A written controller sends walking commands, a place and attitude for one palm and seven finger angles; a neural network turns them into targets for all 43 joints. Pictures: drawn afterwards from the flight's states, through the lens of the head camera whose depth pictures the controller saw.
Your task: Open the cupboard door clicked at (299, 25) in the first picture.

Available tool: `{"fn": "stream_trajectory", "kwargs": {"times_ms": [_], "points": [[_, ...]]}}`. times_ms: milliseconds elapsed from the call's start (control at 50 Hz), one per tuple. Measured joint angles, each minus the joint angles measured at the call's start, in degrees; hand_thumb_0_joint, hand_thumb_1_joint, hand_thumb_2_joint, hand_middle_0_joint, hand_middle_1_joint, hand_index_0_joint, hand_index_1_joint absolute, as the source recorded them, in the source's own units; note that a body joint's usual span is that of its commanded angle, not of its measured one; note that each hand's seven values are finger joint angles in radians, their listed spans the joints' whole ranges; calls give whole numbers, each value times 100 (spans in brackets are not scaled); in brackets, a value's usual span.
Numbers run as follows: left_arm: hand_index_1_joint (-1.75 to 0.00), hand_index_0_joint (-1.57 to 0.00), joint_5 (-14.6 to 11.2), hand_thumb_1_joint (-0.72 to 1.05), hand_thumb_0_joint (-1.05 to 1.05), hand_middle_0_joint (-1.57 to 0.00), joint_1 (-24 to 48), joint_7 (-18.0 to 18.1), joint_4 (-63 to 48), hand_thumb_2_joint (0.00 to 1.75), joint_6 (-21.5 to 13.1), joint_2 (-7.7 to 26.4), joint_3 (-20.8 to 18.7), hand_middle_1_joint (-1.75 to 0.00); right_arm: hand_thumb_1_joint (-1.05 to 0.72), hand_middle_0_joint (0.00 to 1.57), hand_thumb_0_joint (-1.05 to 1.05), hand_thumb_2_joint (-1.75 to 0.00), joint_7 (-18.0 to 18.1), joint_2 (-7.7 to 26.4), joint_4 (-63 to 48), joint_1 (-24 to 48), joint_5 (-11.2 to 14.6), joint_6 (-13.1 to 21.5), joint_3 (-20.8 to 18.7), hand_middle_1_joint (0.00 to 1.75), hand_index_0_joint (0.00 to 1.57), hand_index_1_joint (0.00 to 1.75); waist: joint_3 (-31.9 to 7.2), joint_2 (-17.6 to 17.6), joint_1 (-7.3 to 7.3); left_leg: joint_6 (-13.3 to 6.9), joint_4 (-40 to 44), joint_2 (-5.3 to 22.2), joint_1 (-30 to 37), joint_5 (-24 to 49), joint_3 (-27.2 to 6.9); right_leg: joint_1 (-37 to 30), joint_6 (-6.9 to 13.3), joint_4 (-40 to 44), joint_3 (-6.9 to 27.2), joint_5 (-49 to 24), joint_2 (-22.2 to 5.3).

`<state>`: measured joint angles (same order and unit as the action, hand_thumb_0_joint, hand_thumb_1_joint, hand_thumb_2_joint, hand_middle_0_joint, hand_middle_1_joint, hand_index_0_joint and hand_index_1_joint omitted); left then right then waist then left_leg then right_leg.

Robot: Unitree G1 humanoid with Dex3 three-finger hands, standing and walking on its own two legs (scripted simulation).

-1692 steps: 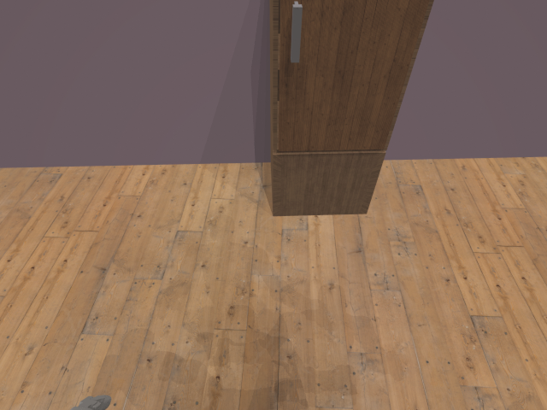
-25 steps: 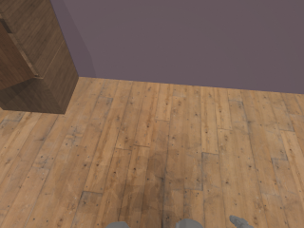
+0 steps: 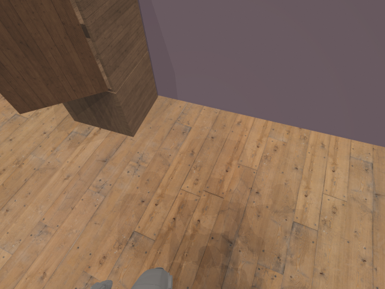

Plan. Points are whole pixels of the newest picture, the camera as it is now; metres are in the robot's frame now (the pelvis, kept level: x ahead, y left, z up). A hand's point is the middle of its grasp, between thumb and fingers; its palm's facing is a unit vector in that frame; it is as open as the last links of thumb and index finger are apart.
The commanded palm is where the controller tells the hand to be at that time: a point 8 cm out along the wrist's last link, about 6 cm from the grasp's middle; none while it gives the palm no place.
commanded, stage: turn to face it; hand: left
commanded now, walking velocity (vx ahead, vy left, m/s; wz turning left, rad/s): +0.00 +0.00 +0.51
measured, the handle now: out of the picture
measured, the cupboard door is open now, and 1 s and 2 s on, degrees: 40 40 40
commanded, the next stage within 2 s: take the last steps up to it in 0.52 s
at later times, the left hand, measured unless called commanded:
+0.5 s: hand out of the picture +0.08 +0.23 -0.16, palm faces +0.22 -0.94 -0.25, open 7.4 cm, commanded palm none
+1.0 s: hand out of the picture -0.03 +0.20 -0.18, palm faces +0.46 -0.87 -0.19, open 7.4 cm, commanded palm none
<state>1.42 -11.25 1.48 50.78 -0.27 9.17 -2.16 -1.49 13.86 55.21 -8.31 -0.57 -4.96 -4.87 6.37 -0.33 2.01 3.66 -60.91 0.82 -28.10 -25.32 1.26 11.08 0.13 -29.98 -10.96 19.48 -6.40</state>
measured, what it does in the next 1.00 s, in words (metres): walks ahead, turning left: left foot, then right foot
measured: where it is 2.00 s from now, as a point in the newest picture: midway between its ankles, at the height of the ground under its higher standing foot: (147, 245)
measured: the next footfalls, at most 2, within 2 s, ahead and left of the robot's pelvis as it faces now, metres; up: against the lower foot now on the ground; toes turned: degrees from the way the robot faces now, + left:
left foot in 0.16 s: +0.05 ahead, +0.13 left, +0.00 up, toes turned +12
right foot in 0.54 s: +0.10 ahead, -0.11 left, +0.00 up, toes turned +7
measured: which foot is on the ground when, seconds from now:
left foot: up 0.00-0.14, down 0.16-0.56, up 0.58-1.00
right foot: down 0.00-0.16, up 0.18-0.52, down 0.54-1.00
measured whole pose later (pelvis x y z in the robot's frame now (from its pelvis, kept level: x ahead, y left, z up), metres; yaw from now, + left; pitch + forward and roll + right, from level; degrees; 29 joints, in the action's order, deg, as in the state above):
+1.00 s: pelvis +0.09 +0.05 -0.01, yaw +23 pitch +0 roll +1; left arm 2.0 -21.6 -0.1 62.2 -1.9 10.7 -3.8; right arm -2.1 11.6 57.7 -7.3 -0.8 -1.7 -2.9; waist 3.9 3.3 -2.9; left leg 0.5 -33.2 1.2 -18.5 -20.0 6.8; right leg 5.2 -4.2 -29.4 -13.3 22.8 -10.2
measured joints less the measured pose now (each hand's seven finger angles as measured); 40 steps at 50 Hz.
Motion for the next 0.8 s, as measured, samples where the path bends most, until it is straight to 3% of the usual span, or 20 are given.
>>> {"fn": "stream_trajectory", "kwargs": {"times_ms": [100, 140, 160, 220, 300, 400, 480, 520, 540, 560, 620, 700, 800], "points": [[-30, -20, 39, 92, 0, -21, -148, -35, 65, 90, -9, 183, -70, -30, -91, 20, 1, -90, -25, -50, -27, 212, 18, 26, 70, 30, 20, 30, 83, 197, -159, -104, 1472, 47, 477, 13, 305, -97, -111, -226, -392, 249, -223], [-30, -20, 22, 91, 0, -21, -249, -55, 119, 90, 6, 286, -108, -30, -91, 20, 1, -90, -29, -60, -102, 291, 8, 95, 102, 30, 20, 30, 75, 279, -197, -192, 2257, -18, 800, 429, 445, -35, -198, -542, -499, 454, -345], [-30, -20, -3, 91, 0, -21, -329, -72, 140, 90, 27, 321, -126, -30, -91, 20, 1, -90, -36, -28, -169, 307, -9, 154, 115, 30, 20, 30, 24, 246, -208, -325, 2634, 3, 954, 986, 451, 108, -248, -880, -529, 570, -379], [-30, -20, -35, 91, 1, -20, -264, -46, 313, 90, 247, 491, -177, -30, -91, 20, 1, -90, 27, -101, -271, 399, -27, 303, 134, 30, 20, 30, 47, 367, -254, -594, 2294, -90, 839, 737, 424, 830, -375, -2549, 196, 1353, -264], [-30, -20, -20, 91, 1, -20, -92, -66, 420, 90, 358, 507, -222, -29, -91, 20, 1, -90, 167, -154, -294, 295, -59, 354, 187, 30, 20, 30, -71, 252, -278, -576, 2694, -115, 1029, 770, 261, 1459, -422, -3440, 713, 942, -4], [-30, -20, -14, 91, 1, -20, 27, -105, 301, 90, 290, 409, -190, -29, -91, 20, 1, -90, 198, -243, -164, 113, -66, 362, 260, 30, 20, 30, -184, 103, -291, -568, 3200, -120, 1269, 1016, 80, 1537, -446, -2843, 865, 562, 104], [-30, -20, -27, 91, 1, -20, 84, -112, 257, 90, 241, 278, -130, -29, -90, 20, 1, -90, 186, -315, -49, -28, -79, 312, 269, 30, 20, 30, -234, -25, -222, -472, 3214, -95, 1309, 994, -60, 1154, -426, -1785, 805, 523, 238], [-30, -20, -39, 91, 1, -20, 80, -115, 250, 90, 176, 217, -101, -29, -90, 20, 1, -90, 184, -342, 18, -104, -67, 284, 260, 30, 20, 30, -260, -65, -190, -399, 3076, -97, 1272, 904, -119, 810, -396, -1019, 738, 158, 319], [-30, -20, -38, 90, 1, -20, 50, -114, 237, 90, 125, 205, -85, -29, -90, 20, 1, -90, 179, -359, 48, -157, -49, 272, 253, 30, 20, 30, -293, -39, -189, -354, 2953, -131, 1228, 827, -128, 590, -364, -532, 713, -188, 319], [-30, -20, -20, 90, 1, -20, 33, -98, 258, 90, 63, 163, -74, -29, -90, 20, 1, -90, 170, -347, 82, -190, -22, 260, 238, 30, 20, 30, -313, -69, -196, -319, 2765, -127, 1153, 726, -143, 495, -172, -365, 675, -162, 337], [-30, -20, 12, 90, 0, -20, 16, -70, 352, 90, -23, -28, 13, -29, -91, 20, 1, -90, 160, -252, 210, -221, 6, 148, 158, 30, 20, 30, -254, -226, -137, -277, 1373, -180, 751, -266, -255, 388, 96, -482, 488, 106, 330], [-30, -20, 0, 92, 0, -20, -99, 4, 438, 90, -85, -119, -22, -30, -91, 20, 1, -90, 139, -204, 377, -211, 7, 99, 112, 30, 20, 30, -189, -172, -146, -185, 64, -161, 372, -181, -187, 72, 94, -111, 338, -9, 266], [-30, -20, 30, 93, 0, -20, -319, -48, 584, 90, -194, -32, -66, -30, -91, 20, 1, -90, 63, -215, 480, -243, -16, 114, 104, 30, 20, 30, -225, 2, -210, -111, 409, 9, 325, 65, 35, -263, 42, 309, 68, -99, 124]]}}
